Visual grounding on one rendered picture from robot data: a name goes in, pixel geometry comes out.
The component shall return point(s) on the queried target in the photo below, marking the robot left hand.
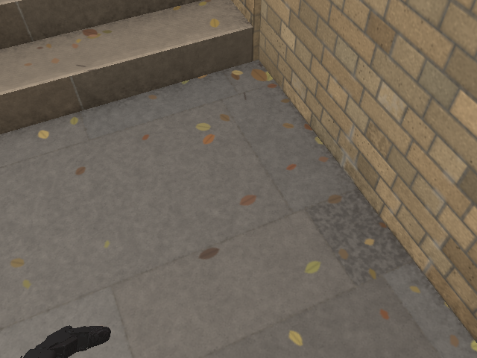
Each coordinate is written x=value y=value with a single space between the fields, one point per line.
x=67 y=341

